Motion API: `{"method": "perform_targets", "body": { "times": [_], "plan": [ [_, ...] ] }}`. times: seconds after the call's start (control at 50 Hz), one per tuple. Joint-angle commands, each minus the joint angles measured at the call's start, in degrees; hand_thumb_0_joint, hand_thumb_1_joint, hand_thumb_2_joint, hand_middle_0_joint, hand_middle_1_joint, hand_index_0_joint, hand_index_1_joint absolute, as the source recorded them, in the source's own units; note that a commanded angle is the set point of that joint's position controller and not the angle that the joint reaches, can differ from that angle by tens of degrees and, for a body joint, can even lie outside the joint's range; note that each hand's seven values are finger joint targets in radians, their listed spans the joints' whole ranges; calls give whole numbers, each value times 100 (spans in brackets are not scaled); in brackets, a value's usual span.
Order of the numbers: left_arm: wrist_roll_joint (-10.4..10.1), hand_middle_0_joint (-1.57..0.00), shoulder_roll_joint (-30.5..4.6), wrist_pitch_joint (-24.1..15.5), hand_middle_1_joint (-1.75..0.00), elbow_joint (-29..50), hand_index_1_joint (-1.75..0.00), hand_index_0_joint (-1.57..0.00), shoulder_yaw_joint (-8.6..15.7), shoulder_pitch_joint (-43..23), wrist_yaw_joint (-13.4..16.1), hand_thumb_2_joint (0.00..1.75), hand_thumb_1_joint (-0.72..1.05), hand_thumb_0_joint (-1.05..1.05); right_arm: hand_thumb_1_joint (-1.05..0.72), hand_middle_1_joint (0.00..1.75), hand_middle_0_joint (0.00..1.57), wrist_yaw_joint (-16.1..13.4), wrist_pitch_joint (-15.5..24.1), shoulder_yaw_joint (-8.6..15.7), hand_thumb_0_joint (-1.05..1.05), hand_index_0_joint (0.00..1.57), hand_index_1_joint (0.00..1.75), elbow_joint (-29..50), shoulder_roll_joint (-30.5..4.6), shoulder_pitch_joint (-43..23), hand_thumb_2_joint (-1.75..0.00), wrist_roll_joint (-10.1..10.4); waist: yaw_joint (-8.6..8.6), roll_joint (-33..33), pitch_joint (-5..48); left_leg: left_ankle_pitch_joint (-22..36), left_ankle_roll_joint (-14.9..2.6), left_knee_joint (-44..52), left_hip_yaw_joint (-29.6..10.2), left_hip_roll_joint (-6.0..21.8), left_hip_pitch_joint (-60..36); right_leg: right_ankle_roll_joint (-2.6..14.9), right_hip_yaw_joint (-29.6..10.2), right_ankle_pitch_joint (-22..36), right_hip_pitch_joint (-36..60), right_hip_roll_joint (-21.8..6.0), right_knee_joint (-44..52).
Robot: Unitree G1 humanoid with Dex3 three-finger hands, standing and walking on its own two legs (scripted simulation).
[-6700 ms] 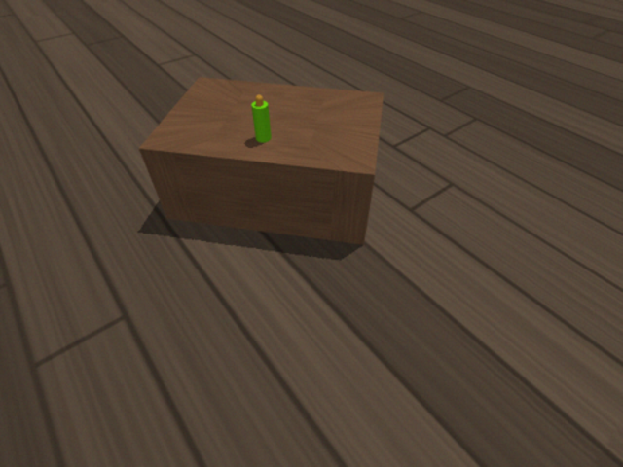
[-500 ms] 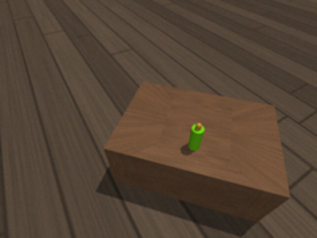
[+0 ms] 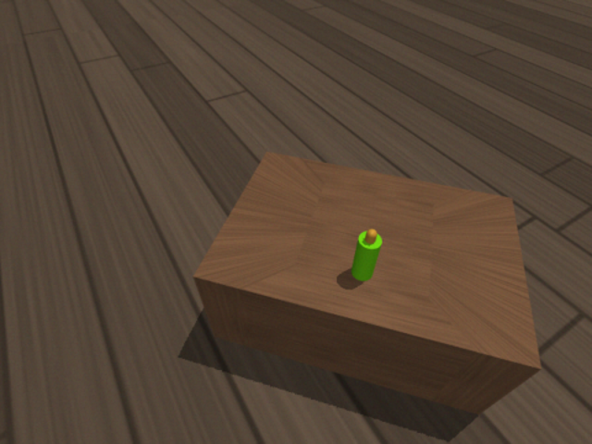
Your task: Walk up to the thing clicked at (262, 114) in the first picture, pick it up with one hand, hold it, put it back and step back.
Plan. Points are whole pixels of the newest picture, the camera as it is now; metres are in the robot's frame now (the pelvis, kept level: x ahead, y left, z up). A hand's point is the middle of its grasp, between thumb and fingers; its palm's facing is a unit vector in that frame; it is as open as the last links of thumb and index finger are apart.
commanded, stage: stand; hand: right
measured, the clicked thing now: (366, 252) +0.66 -0.19 -0.30
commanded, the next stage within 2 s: walk up in 0.78 s
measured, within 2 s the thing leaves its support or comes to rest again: neither
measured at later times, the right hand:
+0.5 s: hand out of the picture +0.07 -0.25 -0.16, palm faces -0.02 +0.94 -0.34, open 7.3 cm
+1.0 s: hand out of the picture +0.12 -0.26 -0.16, palm faces +0.00 +0.93 -0.37, open 7.3 cm
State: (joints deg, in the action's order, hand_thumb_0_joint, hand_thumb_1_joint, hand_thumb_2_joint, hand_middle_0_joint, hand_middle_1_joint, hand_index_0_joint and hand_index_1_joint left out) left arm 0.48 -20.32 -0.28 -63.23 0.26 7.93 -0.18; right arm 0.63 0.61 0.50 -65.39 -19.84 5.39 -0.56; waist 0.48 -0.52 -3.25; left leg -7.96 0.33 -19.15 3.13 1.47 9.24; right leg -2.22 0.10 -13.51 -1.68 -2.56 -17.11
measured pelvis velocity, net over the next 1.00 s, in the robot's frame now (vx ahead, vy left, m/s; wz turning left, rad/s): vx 0.04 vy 0.04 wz -0.05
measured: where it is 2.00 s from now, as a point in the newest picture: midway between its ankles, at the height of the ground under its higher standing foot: outside the picture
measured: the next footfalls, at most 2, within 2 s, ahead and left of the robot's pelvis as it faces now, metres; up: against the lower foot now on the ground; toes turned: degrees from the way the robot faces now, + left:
left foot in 1.06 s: +0.19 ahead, +0.20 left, +0.00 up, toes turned -2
right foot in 1.50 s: +0.30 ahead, +0.00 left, +0.00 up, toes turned -12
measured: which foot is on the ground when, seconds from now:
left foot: down 0.00-0.82, up 0.84-1.00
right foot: down 0.00-1.00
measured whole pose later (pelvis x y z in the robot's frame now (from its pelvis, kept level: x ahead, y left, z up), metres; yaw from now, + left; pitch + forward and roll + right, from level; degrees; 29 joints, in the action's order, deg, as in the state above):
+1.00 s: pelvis +0.04 +0.04 -0.02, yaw -3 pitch -2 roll -2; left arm 1.4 -22.0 -3.1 -57.6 4.1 19.4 0.8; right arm 5.2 -2.1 6.0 -54.7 -26.6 8.5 -3.5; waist -0.9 4.5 -4.9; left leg -23.0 1.2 -44.6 -2.4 4.2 23.4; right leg -2.4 -3.2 -19.7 -1.2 -2.6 -22.7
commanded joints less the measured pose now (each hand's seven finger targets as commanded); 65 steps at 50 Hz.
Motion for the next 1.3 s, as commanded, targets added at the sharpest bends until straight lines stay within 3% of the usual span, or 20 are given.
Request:
{"method": "perform_targets", "body": {
  "times": [0.0,0.28,0.5,0.74,0.76,0.78,0.82,0.86,0.94,0.98,1.02,1.04,1.06,1.08,1.1,1.12,1.16,1.18,1.22,1.28],
  "plan": [
    [28,-20,-1198,-107,-30,302,-30,-20,215,-110,75,90,90,0,-90,30,20,-95,122,215,0,20,30,356,-1232,-229,-90,16,-35,28,530,1198,-129,163,-612,708,-593,290,-288,971,-399,-566,241],
    [40,-20,-1201,-101,-30,293,-30,-20,220,-114,68,90,90,0,-90,30,20,-82,90,233,0,20,30,339,-1256,-170,-90,9,-4,16,337,306,-118,323,-674,626,-366,294,-292,366,-527,-553,366],
    [25,-20,-1207,-114,-30,320,-30,-20,220,-101,86,90,90,0,-90,30,20,-97,120,218,0,20,30,333,-1217,-138,-90,10,-23,52,588,1349,-128,117,-624,692,-602,292,-252,1090,-364,-580,217],
    [25,-20,-1209,-112,-30,308,-30,-20,223,-78,86,90,90,0,-90,30,20,-93,89,215,0,20,30,359,-1222,-174,-90,14,-12,0,346,912,-120,177,-628,659,-459,288,-271,817,-449,-573,328],
    [6,-20,-1855,-207,-30,478,-30,-20,542,749,113,90,90,0,-90,30,20,70,27,622,0,20,30,975,-1818,-280,-90,-246,-156,484,446,-1436,-253,-689,-110,234,-228,674,-758,-706,-316,-574,75],
    [54,-20,-2080,-252,-30,407,-30,-20,650,1181,144,90,90,0,-90,30,20,147,-34,625,0,20,30,1174,-1609,-516,-90,-285,-356,74,107,-2133,-194,-1316,-7,131,887,946,-1452,-1669,-79,-1032,363],
    [141,-20,-2301,-339,-30,512,-30,-20,843,1182,217,90,90,0,-90,30,20,267,-136,623,0,20,30,1423,-1438,-687,-90,-357,-511,-317,-502,-1804,-46,-2798,-686,301,2862,1552,-2785,-2728,412,-1918,843],
    [127,-20,-2104,-434,-30,851,-30,-20,828,716,252,90,90,0,-90,30,20,383,-135,657,0,20,30,1480,-1432,-398,-90,-311,-253,-491,-557,-1421,25,-3041,-967,577,2992,1636,-2548,-2076,351,-1854,742],
    [102,-20,-1964,-467,-30,1169,-30,-20,802,725,232,90,90,0,-90,30,20,472,-89,723,0,20,30,1787,-1414,-276,-90,-278,-174,-875,-407,-1721,101,-2459,-749,514,2147,1394,-1450,345,-47,-1342,43],
    [123,-20,-2016,-460,-30,1287,-30,-20,802,748,222,90,90,0,-90,30,20,500,-87,783,0,20,30,1957,-1361,-229,-90,-277,-121,-985,-339,-1453,58,-2034,-558,433,1458,1232,-1111,853,-550,-1163,-269],
    [120,-20,-2047,-416,-30,1454,-30,-20,776,314,212,90,90,0,-90,30,20,511,-102,924,0,20,30,1818,-1411,600,-90,-261,436,-900,-95,-593,19,-1423,-129,246,-40,934,-629,1017,-1550,-872,-935],
    [132,-20,-1815,-391,-30,1517,-30,-20,713,395,201,90,90,0,-90,30,20,477,-89,1048,0,20,30,1581,-1615,1333,-90,-260,765,-161,348,-476,-67,-1190,-2,44,-1252,773,-297,1048,-2051,-437,-2256],
    [119,-20,-1324,-393,-30,1543,-30,-20,576,804,215,90,90,0,-90,30,20,408,-66,1194,0,20,30,1453,-2032,2178,-90,-314,1189,1318,802,-1142,-336,-534,-836,579,-2053,555,-38,-156,-2766,202,-4067],
    [17,-20,-1055,-373,-30,1634,-30,-20,480,1008,251,90,90,0,-90,30,20,351,-28,1173,0,20,30,1639,-2345,1997,-90,-297,982,2381,746,-2305,-587,613,-3165,1720,-1746,446,-186,-2048,-3661,875,-4964],
    [42,-20,-1479,-341,-30,1489,-30,-20,560,1170,300,90,90,0,-90,30,20,342,-24,1207,0,20,30,1801,-2580,1354,-90,-122,627,1779,597,-3521,-1170,1020,-4054,2219,-895,596,-581,-2091,-3317,429,-5374],
    [25,-20,-1665,-319,-30,1407,-30,-20,531,1175,296,90,90,0,-90,30,20,342,-67,1179,0,20,30,1992,-2492,959,-90,-95,373,1483,175,-3831,-1292,1107,-3774,2219,-104,642,-613,-1789,-3170,135,-5613],
    [-83,-20,-1774,-278,-30,1170,-30,-20,572,1497,218,90,90,0,-90,30,20,275,-41,975,0,20,30,2246,-1882,512,-90,-108,54,977,-148,-2617,-804,708,-2095,1486,336,593,-582,-992,-2895,-90,-5146],
    [-125,-20,-1730,-268,-30,1073,-30,-20,599,1744,164,90,90,0,-90,30,20,249,11,912,0,20,30,2261,-1716,544,-90,-100,-27,1009,-191,-2037,-806,628,-1613,1262,305,537,-482,-725,-2781,-138,-4860],
    [-95,-20,-1576,-251,-30,1088,-30,-20,603,1771,78,90,90,0,-90,30,20,248,113,871,0,20,30,2215,-1614,853,-90,-93,2,852,-198,-1205,-824,618,-1219,1061,238,378,-356,-453,-2649,-54,-4415],
    [-5,-20,-1489,-309,-30,1364,-30,-20,559,1305,43,90,90,0,-90,30,20,252,143,838,0,20,30,2292,-1613,1120,-90,-121,164,651,-416,-889,-1238,577,-983,1254,40,202,-218,-563,-2730,-103,-3243]
  ]
}}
